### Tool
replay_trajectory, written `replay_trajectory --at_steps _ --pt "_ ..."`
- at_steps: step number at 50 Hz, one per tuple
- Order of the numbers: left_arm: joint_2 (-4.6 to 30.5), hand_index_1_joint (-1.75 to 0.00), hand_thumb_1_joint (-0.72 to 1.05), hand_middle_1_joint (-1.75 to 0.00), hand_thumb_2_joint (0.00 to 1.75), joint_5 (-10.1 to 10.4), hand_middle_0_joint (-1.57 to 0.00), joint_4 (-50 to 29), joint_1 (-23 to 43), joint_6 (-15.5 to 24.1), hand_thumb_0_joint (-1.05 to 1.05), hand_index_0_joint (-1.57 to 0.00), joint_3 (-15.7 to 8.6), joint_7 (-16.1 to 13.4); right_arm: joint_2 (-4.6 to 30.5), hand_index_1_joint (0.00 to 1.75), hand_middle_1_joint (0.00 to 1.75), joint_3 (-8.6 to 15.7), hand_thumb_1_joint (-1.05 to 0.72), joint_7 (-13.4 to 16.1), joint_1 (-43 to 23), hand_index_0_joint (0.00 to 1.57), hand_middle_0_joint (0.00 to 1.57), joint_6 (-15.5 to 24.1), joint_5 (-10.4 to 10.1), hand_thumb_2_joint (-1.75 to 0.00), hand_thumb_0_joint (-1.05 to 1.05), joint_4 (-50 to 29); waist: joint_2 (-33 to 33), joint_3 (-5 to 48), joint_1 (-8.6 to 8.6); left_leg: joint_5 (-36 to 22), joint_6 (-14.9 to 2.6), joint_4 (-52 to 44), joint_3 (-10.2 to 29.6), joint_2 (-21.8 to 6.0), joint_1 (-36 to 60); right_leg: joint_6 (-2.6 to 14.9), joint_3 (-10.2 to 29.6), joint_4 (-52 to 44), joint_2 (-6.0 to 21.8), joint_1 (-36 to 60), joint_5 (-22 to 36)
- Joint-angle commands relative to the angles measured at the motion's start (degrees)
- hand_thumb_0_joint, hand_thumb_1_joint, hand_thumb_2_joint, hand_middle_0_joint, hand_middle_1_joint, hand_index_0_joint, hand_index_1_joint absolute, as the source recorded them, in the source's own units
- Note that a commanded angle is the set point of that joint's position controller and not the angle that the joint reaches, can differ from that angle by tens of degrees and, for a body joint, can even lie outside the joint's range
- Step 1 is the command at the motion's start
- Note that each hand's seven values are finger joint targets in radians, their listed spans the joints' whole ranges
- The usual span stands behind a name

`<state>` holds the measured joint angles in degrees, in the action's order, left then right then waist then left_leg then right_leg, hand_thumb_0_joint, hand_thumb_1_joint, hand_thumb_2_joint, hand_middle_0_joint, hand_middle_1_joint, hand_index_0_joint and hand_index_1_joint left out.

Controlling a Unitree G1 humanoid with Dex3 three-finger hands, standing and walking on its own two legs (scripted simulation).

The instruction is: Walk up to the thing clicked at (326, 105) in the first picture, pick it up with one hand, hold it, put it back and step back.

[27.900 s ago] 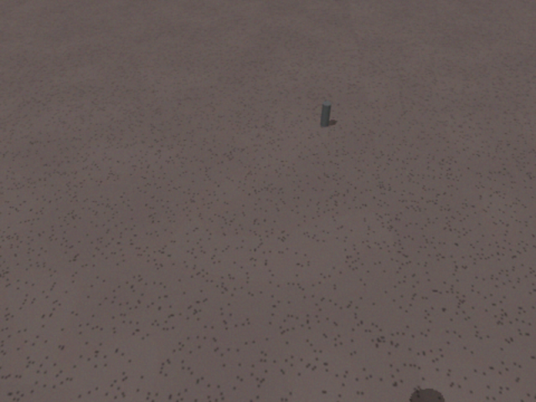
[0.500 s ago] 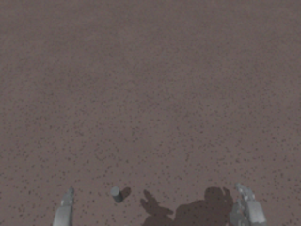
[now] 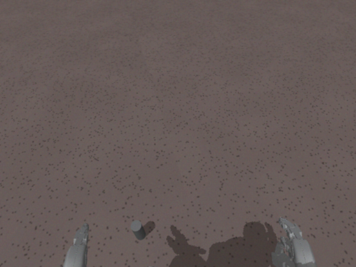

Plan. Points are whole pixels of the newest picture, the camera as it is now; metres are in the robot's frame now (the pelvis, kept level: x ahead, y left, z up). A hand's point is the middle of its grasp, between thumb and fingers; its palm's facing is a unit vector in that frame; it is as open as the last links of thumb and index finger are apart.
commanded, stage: home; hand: left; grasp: from the side
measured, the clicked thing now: (138, 230) +0.40 +0.22 -0.65
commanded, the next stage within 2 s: stand in 0.74 s
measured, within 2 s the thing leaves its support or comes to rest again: neither
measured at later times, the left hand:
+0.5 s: hand (103, 262) +0.17 +0.18 -0.06, palm faces +0.10 -0.95 -0.28, open 17.4 cm
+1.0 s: hand (105, 262) +0.17 +0.18 -0.06, palm faces +0.11 -0.95 -0.28, open 16.2 cm
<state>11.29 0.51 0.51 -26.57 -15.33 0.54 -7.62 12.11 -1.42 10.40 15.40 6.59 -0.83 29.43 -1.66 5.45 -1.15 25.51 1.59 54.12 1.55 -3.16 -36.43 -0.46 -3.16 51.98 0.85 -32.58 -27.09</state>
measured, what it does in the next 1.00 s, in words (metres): stands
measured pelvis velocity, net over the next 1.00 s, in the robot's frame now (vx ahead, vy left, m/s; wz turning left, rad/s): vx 0.00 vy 0.00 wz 0.00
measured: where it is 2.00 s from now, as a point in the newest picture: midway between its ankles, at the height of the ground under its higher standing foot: outside the picture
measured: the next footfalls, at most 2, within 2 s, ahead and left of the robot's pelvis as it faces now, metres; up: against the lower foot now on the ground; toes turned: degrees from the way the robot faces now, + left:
none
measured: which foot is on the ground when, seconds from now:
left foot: down 0.00-1.00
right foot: down 0.00-1.00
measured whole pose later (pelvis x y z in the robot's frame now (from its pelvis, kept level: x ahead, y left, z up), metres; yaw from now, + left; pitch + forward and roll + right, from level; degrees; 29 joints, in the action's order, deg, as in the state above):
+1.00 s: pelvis +0.00 +0.00 +0.00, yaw +0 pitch +7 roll -2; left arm 11.1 0.4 0.9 -26.0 -15.4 0.4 -7.8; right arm 11.9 -1.4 10.6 15.4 6.9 -0.5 30.1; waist -1.6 5.2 -0.9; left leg 25.7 1.5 53.9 1.4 -3.1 -35.8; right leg -0.6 -3.0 51.7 0.9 -32.0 -27.2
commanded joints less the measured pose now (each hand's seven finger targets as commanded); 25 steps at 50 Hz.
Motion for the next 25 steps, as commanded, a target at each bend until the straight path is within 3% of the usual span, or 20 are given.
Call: replay_trajectory --at_steps 1,5,6,8,14,16,19,25 --pt "5.8 -0.05 -0.58 -0.05 0.04 -0.5 -0.05 -10.3 2.2 3.2 0.00 -0.05 -3.0 -0.9 6.6 0.30 0.30 3.0 -0.90 0.5 -3.4 0.20 0.20 3.5 0.3 -0.90 0.00 -8.9 -0.5 5.9 -0.46 -9.8 -1.56 -8.7 -1.4 2.1 7.1 0.62 -0.6 -8.8 -2.0 1.1 10.6" --pt "5.7 -0.06 -0.54 -0.06 0.06 -0.5 -0.05 -10.2 1.3 3.2 0.00 -0.05 -3.0 -0.9 6.4 0.30 0.30 2.9 -0.90 0.6 -3.3 0.20 0.20 3.6 0.3 -0.90 0.00 -9.0 0.5 6.5 -0.32 -11.3 -1.76 -7.7 -2.0 2.4 7.0 0.33 -0.3 -9.2 -1.8 2.0 12.7" --pt "6.3 -0.05 -0.56 -0.05 0.05 -0.4 -0.05 -11.5 3.4 3.4 0.00 -0.05 -3.0 -0.9 6.7 0.30 0.30 2.9 -0.90 0.6 -3.7 0.20 0.20 3.6 0.3 -0.90 0.00 -8.9 -0.7 5.5 -0.22 -10.1 -1.70 -8.1 -2.0 2.5 6.4 0.43 -0.2 -9.5 -1.7 1.4 11.4" --pt "5.7 -0.06 -0.54 -0.06 0.06 -0.5 -0.05 -9.8 1.4 3.3 0.00 -0.05 -2.9 -0.9 6.5 0.30 0.30 2.9 -0.90 0.6 -3.8 0.20 0.20 3.7 0.3 -0.90 0.00 -9.0 0.4 5.1 -0.06 -9.0 -1.75 -8.3 -1.9 2.5 6.1 0.40 -0.4 -9.7 -1.7 1.3 10.2" --pt "5.4 -0.05 -0.56 -0.05 0.05 -0.5 -0.05 -10.9 1.9 3.2 0.00 -0.05 -2.6 -0.8 6.5 0.30 0.30 2.9 -0.90 0.5 -3.4 0.20 0.20 3.8 0.4 -0.90 0.00 -8.5 -1.0 6.1 -0.20 -11.9 -1.45 -8.4 -1.5 2.1 7.6 0.64 -0.7 -8.5 -2.0 1.7 12.5" --pt "6.3 -0.06 -0.55 -0.06 0.06 -0.5 -0.05 -10.4 0.9 3.3 0.00 -0.05 -3.8 -0.9 6.6 0.30 0.30 3.1 -0.90 0.7 -3.0 0.20 0.20 3.6 0.5 -0.90 0.00 -8.5 1.0 8.4 -0.12 -15.1 -1.71 -7.2 -1.6 2.2 7.8 0.37 -0.6 -8.3 -1.9 3.4 16.0" --pt "5.7 -0.06 -0.52 -0.06 0.07 -0.5 -0.05 -10.7 1.0 3.3 0.00 -0.05 -3.2 -0.9 6.3 0.30 0.30 2.9 -0.90 0.5 -3.2 0.20 0.20 3.4 0.5 -0.90 0.00 -8.6 0.3 7.6 -0.33 -14.9 -1.71 -7.0 -2.0 2.3 7.8 0.23 -0.2 -8.7 -1.7 3.2 16.4" --pt "5.5 -0.06 -0.55 -0.06 0.06 -0.5 -0.05 -10.0 2.0 3.2 0.00 -0.05 -2.8 -0.9 6.6 0.30 0.30 3.0 -0.90 0.4 -3.5 0.20 0.20 3.5 0.4 -0.90 0.00 -8.4 0.0 4.8 -0.25 -10.8 -1.55 -8.9 -1.3 2.1 7.1 0.58 -0.9 -8.9 -2.0 1.6 11.4"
